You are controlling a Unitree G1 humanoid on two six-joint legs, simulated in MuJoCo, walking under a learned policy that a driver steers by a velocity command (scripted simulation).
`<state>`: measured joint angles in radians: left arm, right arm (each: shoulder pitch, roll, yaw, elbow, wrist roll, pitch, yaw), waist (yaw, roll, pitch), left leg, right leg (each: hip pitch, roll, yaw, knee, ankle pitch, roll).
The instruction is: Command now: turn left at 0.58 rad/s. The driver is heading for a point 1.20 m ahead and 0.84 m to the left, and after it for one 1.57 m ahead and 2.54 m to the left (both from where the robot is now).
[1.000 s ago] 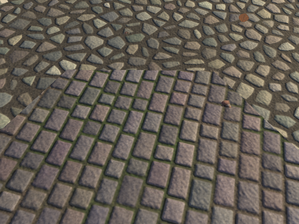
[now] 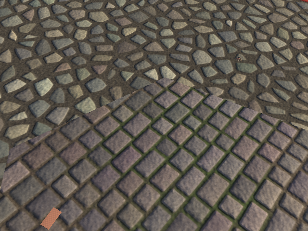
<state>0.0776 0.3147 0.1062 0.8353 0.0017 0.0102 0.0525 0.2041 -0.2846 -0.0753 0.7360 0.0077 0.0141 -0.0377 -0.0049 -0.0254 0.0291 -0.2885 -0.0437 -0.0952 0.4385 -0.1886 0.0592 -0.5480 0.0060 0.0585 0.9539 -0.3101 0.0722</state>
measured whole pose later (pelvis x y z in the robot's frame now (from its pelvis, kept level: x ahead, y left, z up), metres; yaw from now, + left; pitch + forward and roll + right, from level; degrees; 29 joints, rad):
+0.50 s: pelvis +0.01 -0.03 +0.00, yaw +18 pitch +1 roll +0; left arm 0.13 0.27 0.06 0.78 0.01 0.01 0.04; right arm 0.19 -0.34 -0.10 0.67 0.02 0.07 -0.01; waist 0.01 0.03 0.07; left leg -0.48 0.02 -0.04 0.96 -0.40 -0.10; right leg -0.21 -0.05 -0.07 0.41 -0.23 0.00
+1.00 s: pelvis -0.01 +0.02 +0.00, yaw +35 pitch +2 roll -2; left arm 0.10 0.32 0.08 0.73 0.00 0.01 0.02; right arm 0.19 -0.31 -0.07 0.60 0.01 0.03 -0.02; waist -0.01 -0.02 0.05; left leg -0.29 -0.08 -0.15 0.47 -0.20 0.06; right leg -0.46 0.01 0.09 0.83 -0.34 0.08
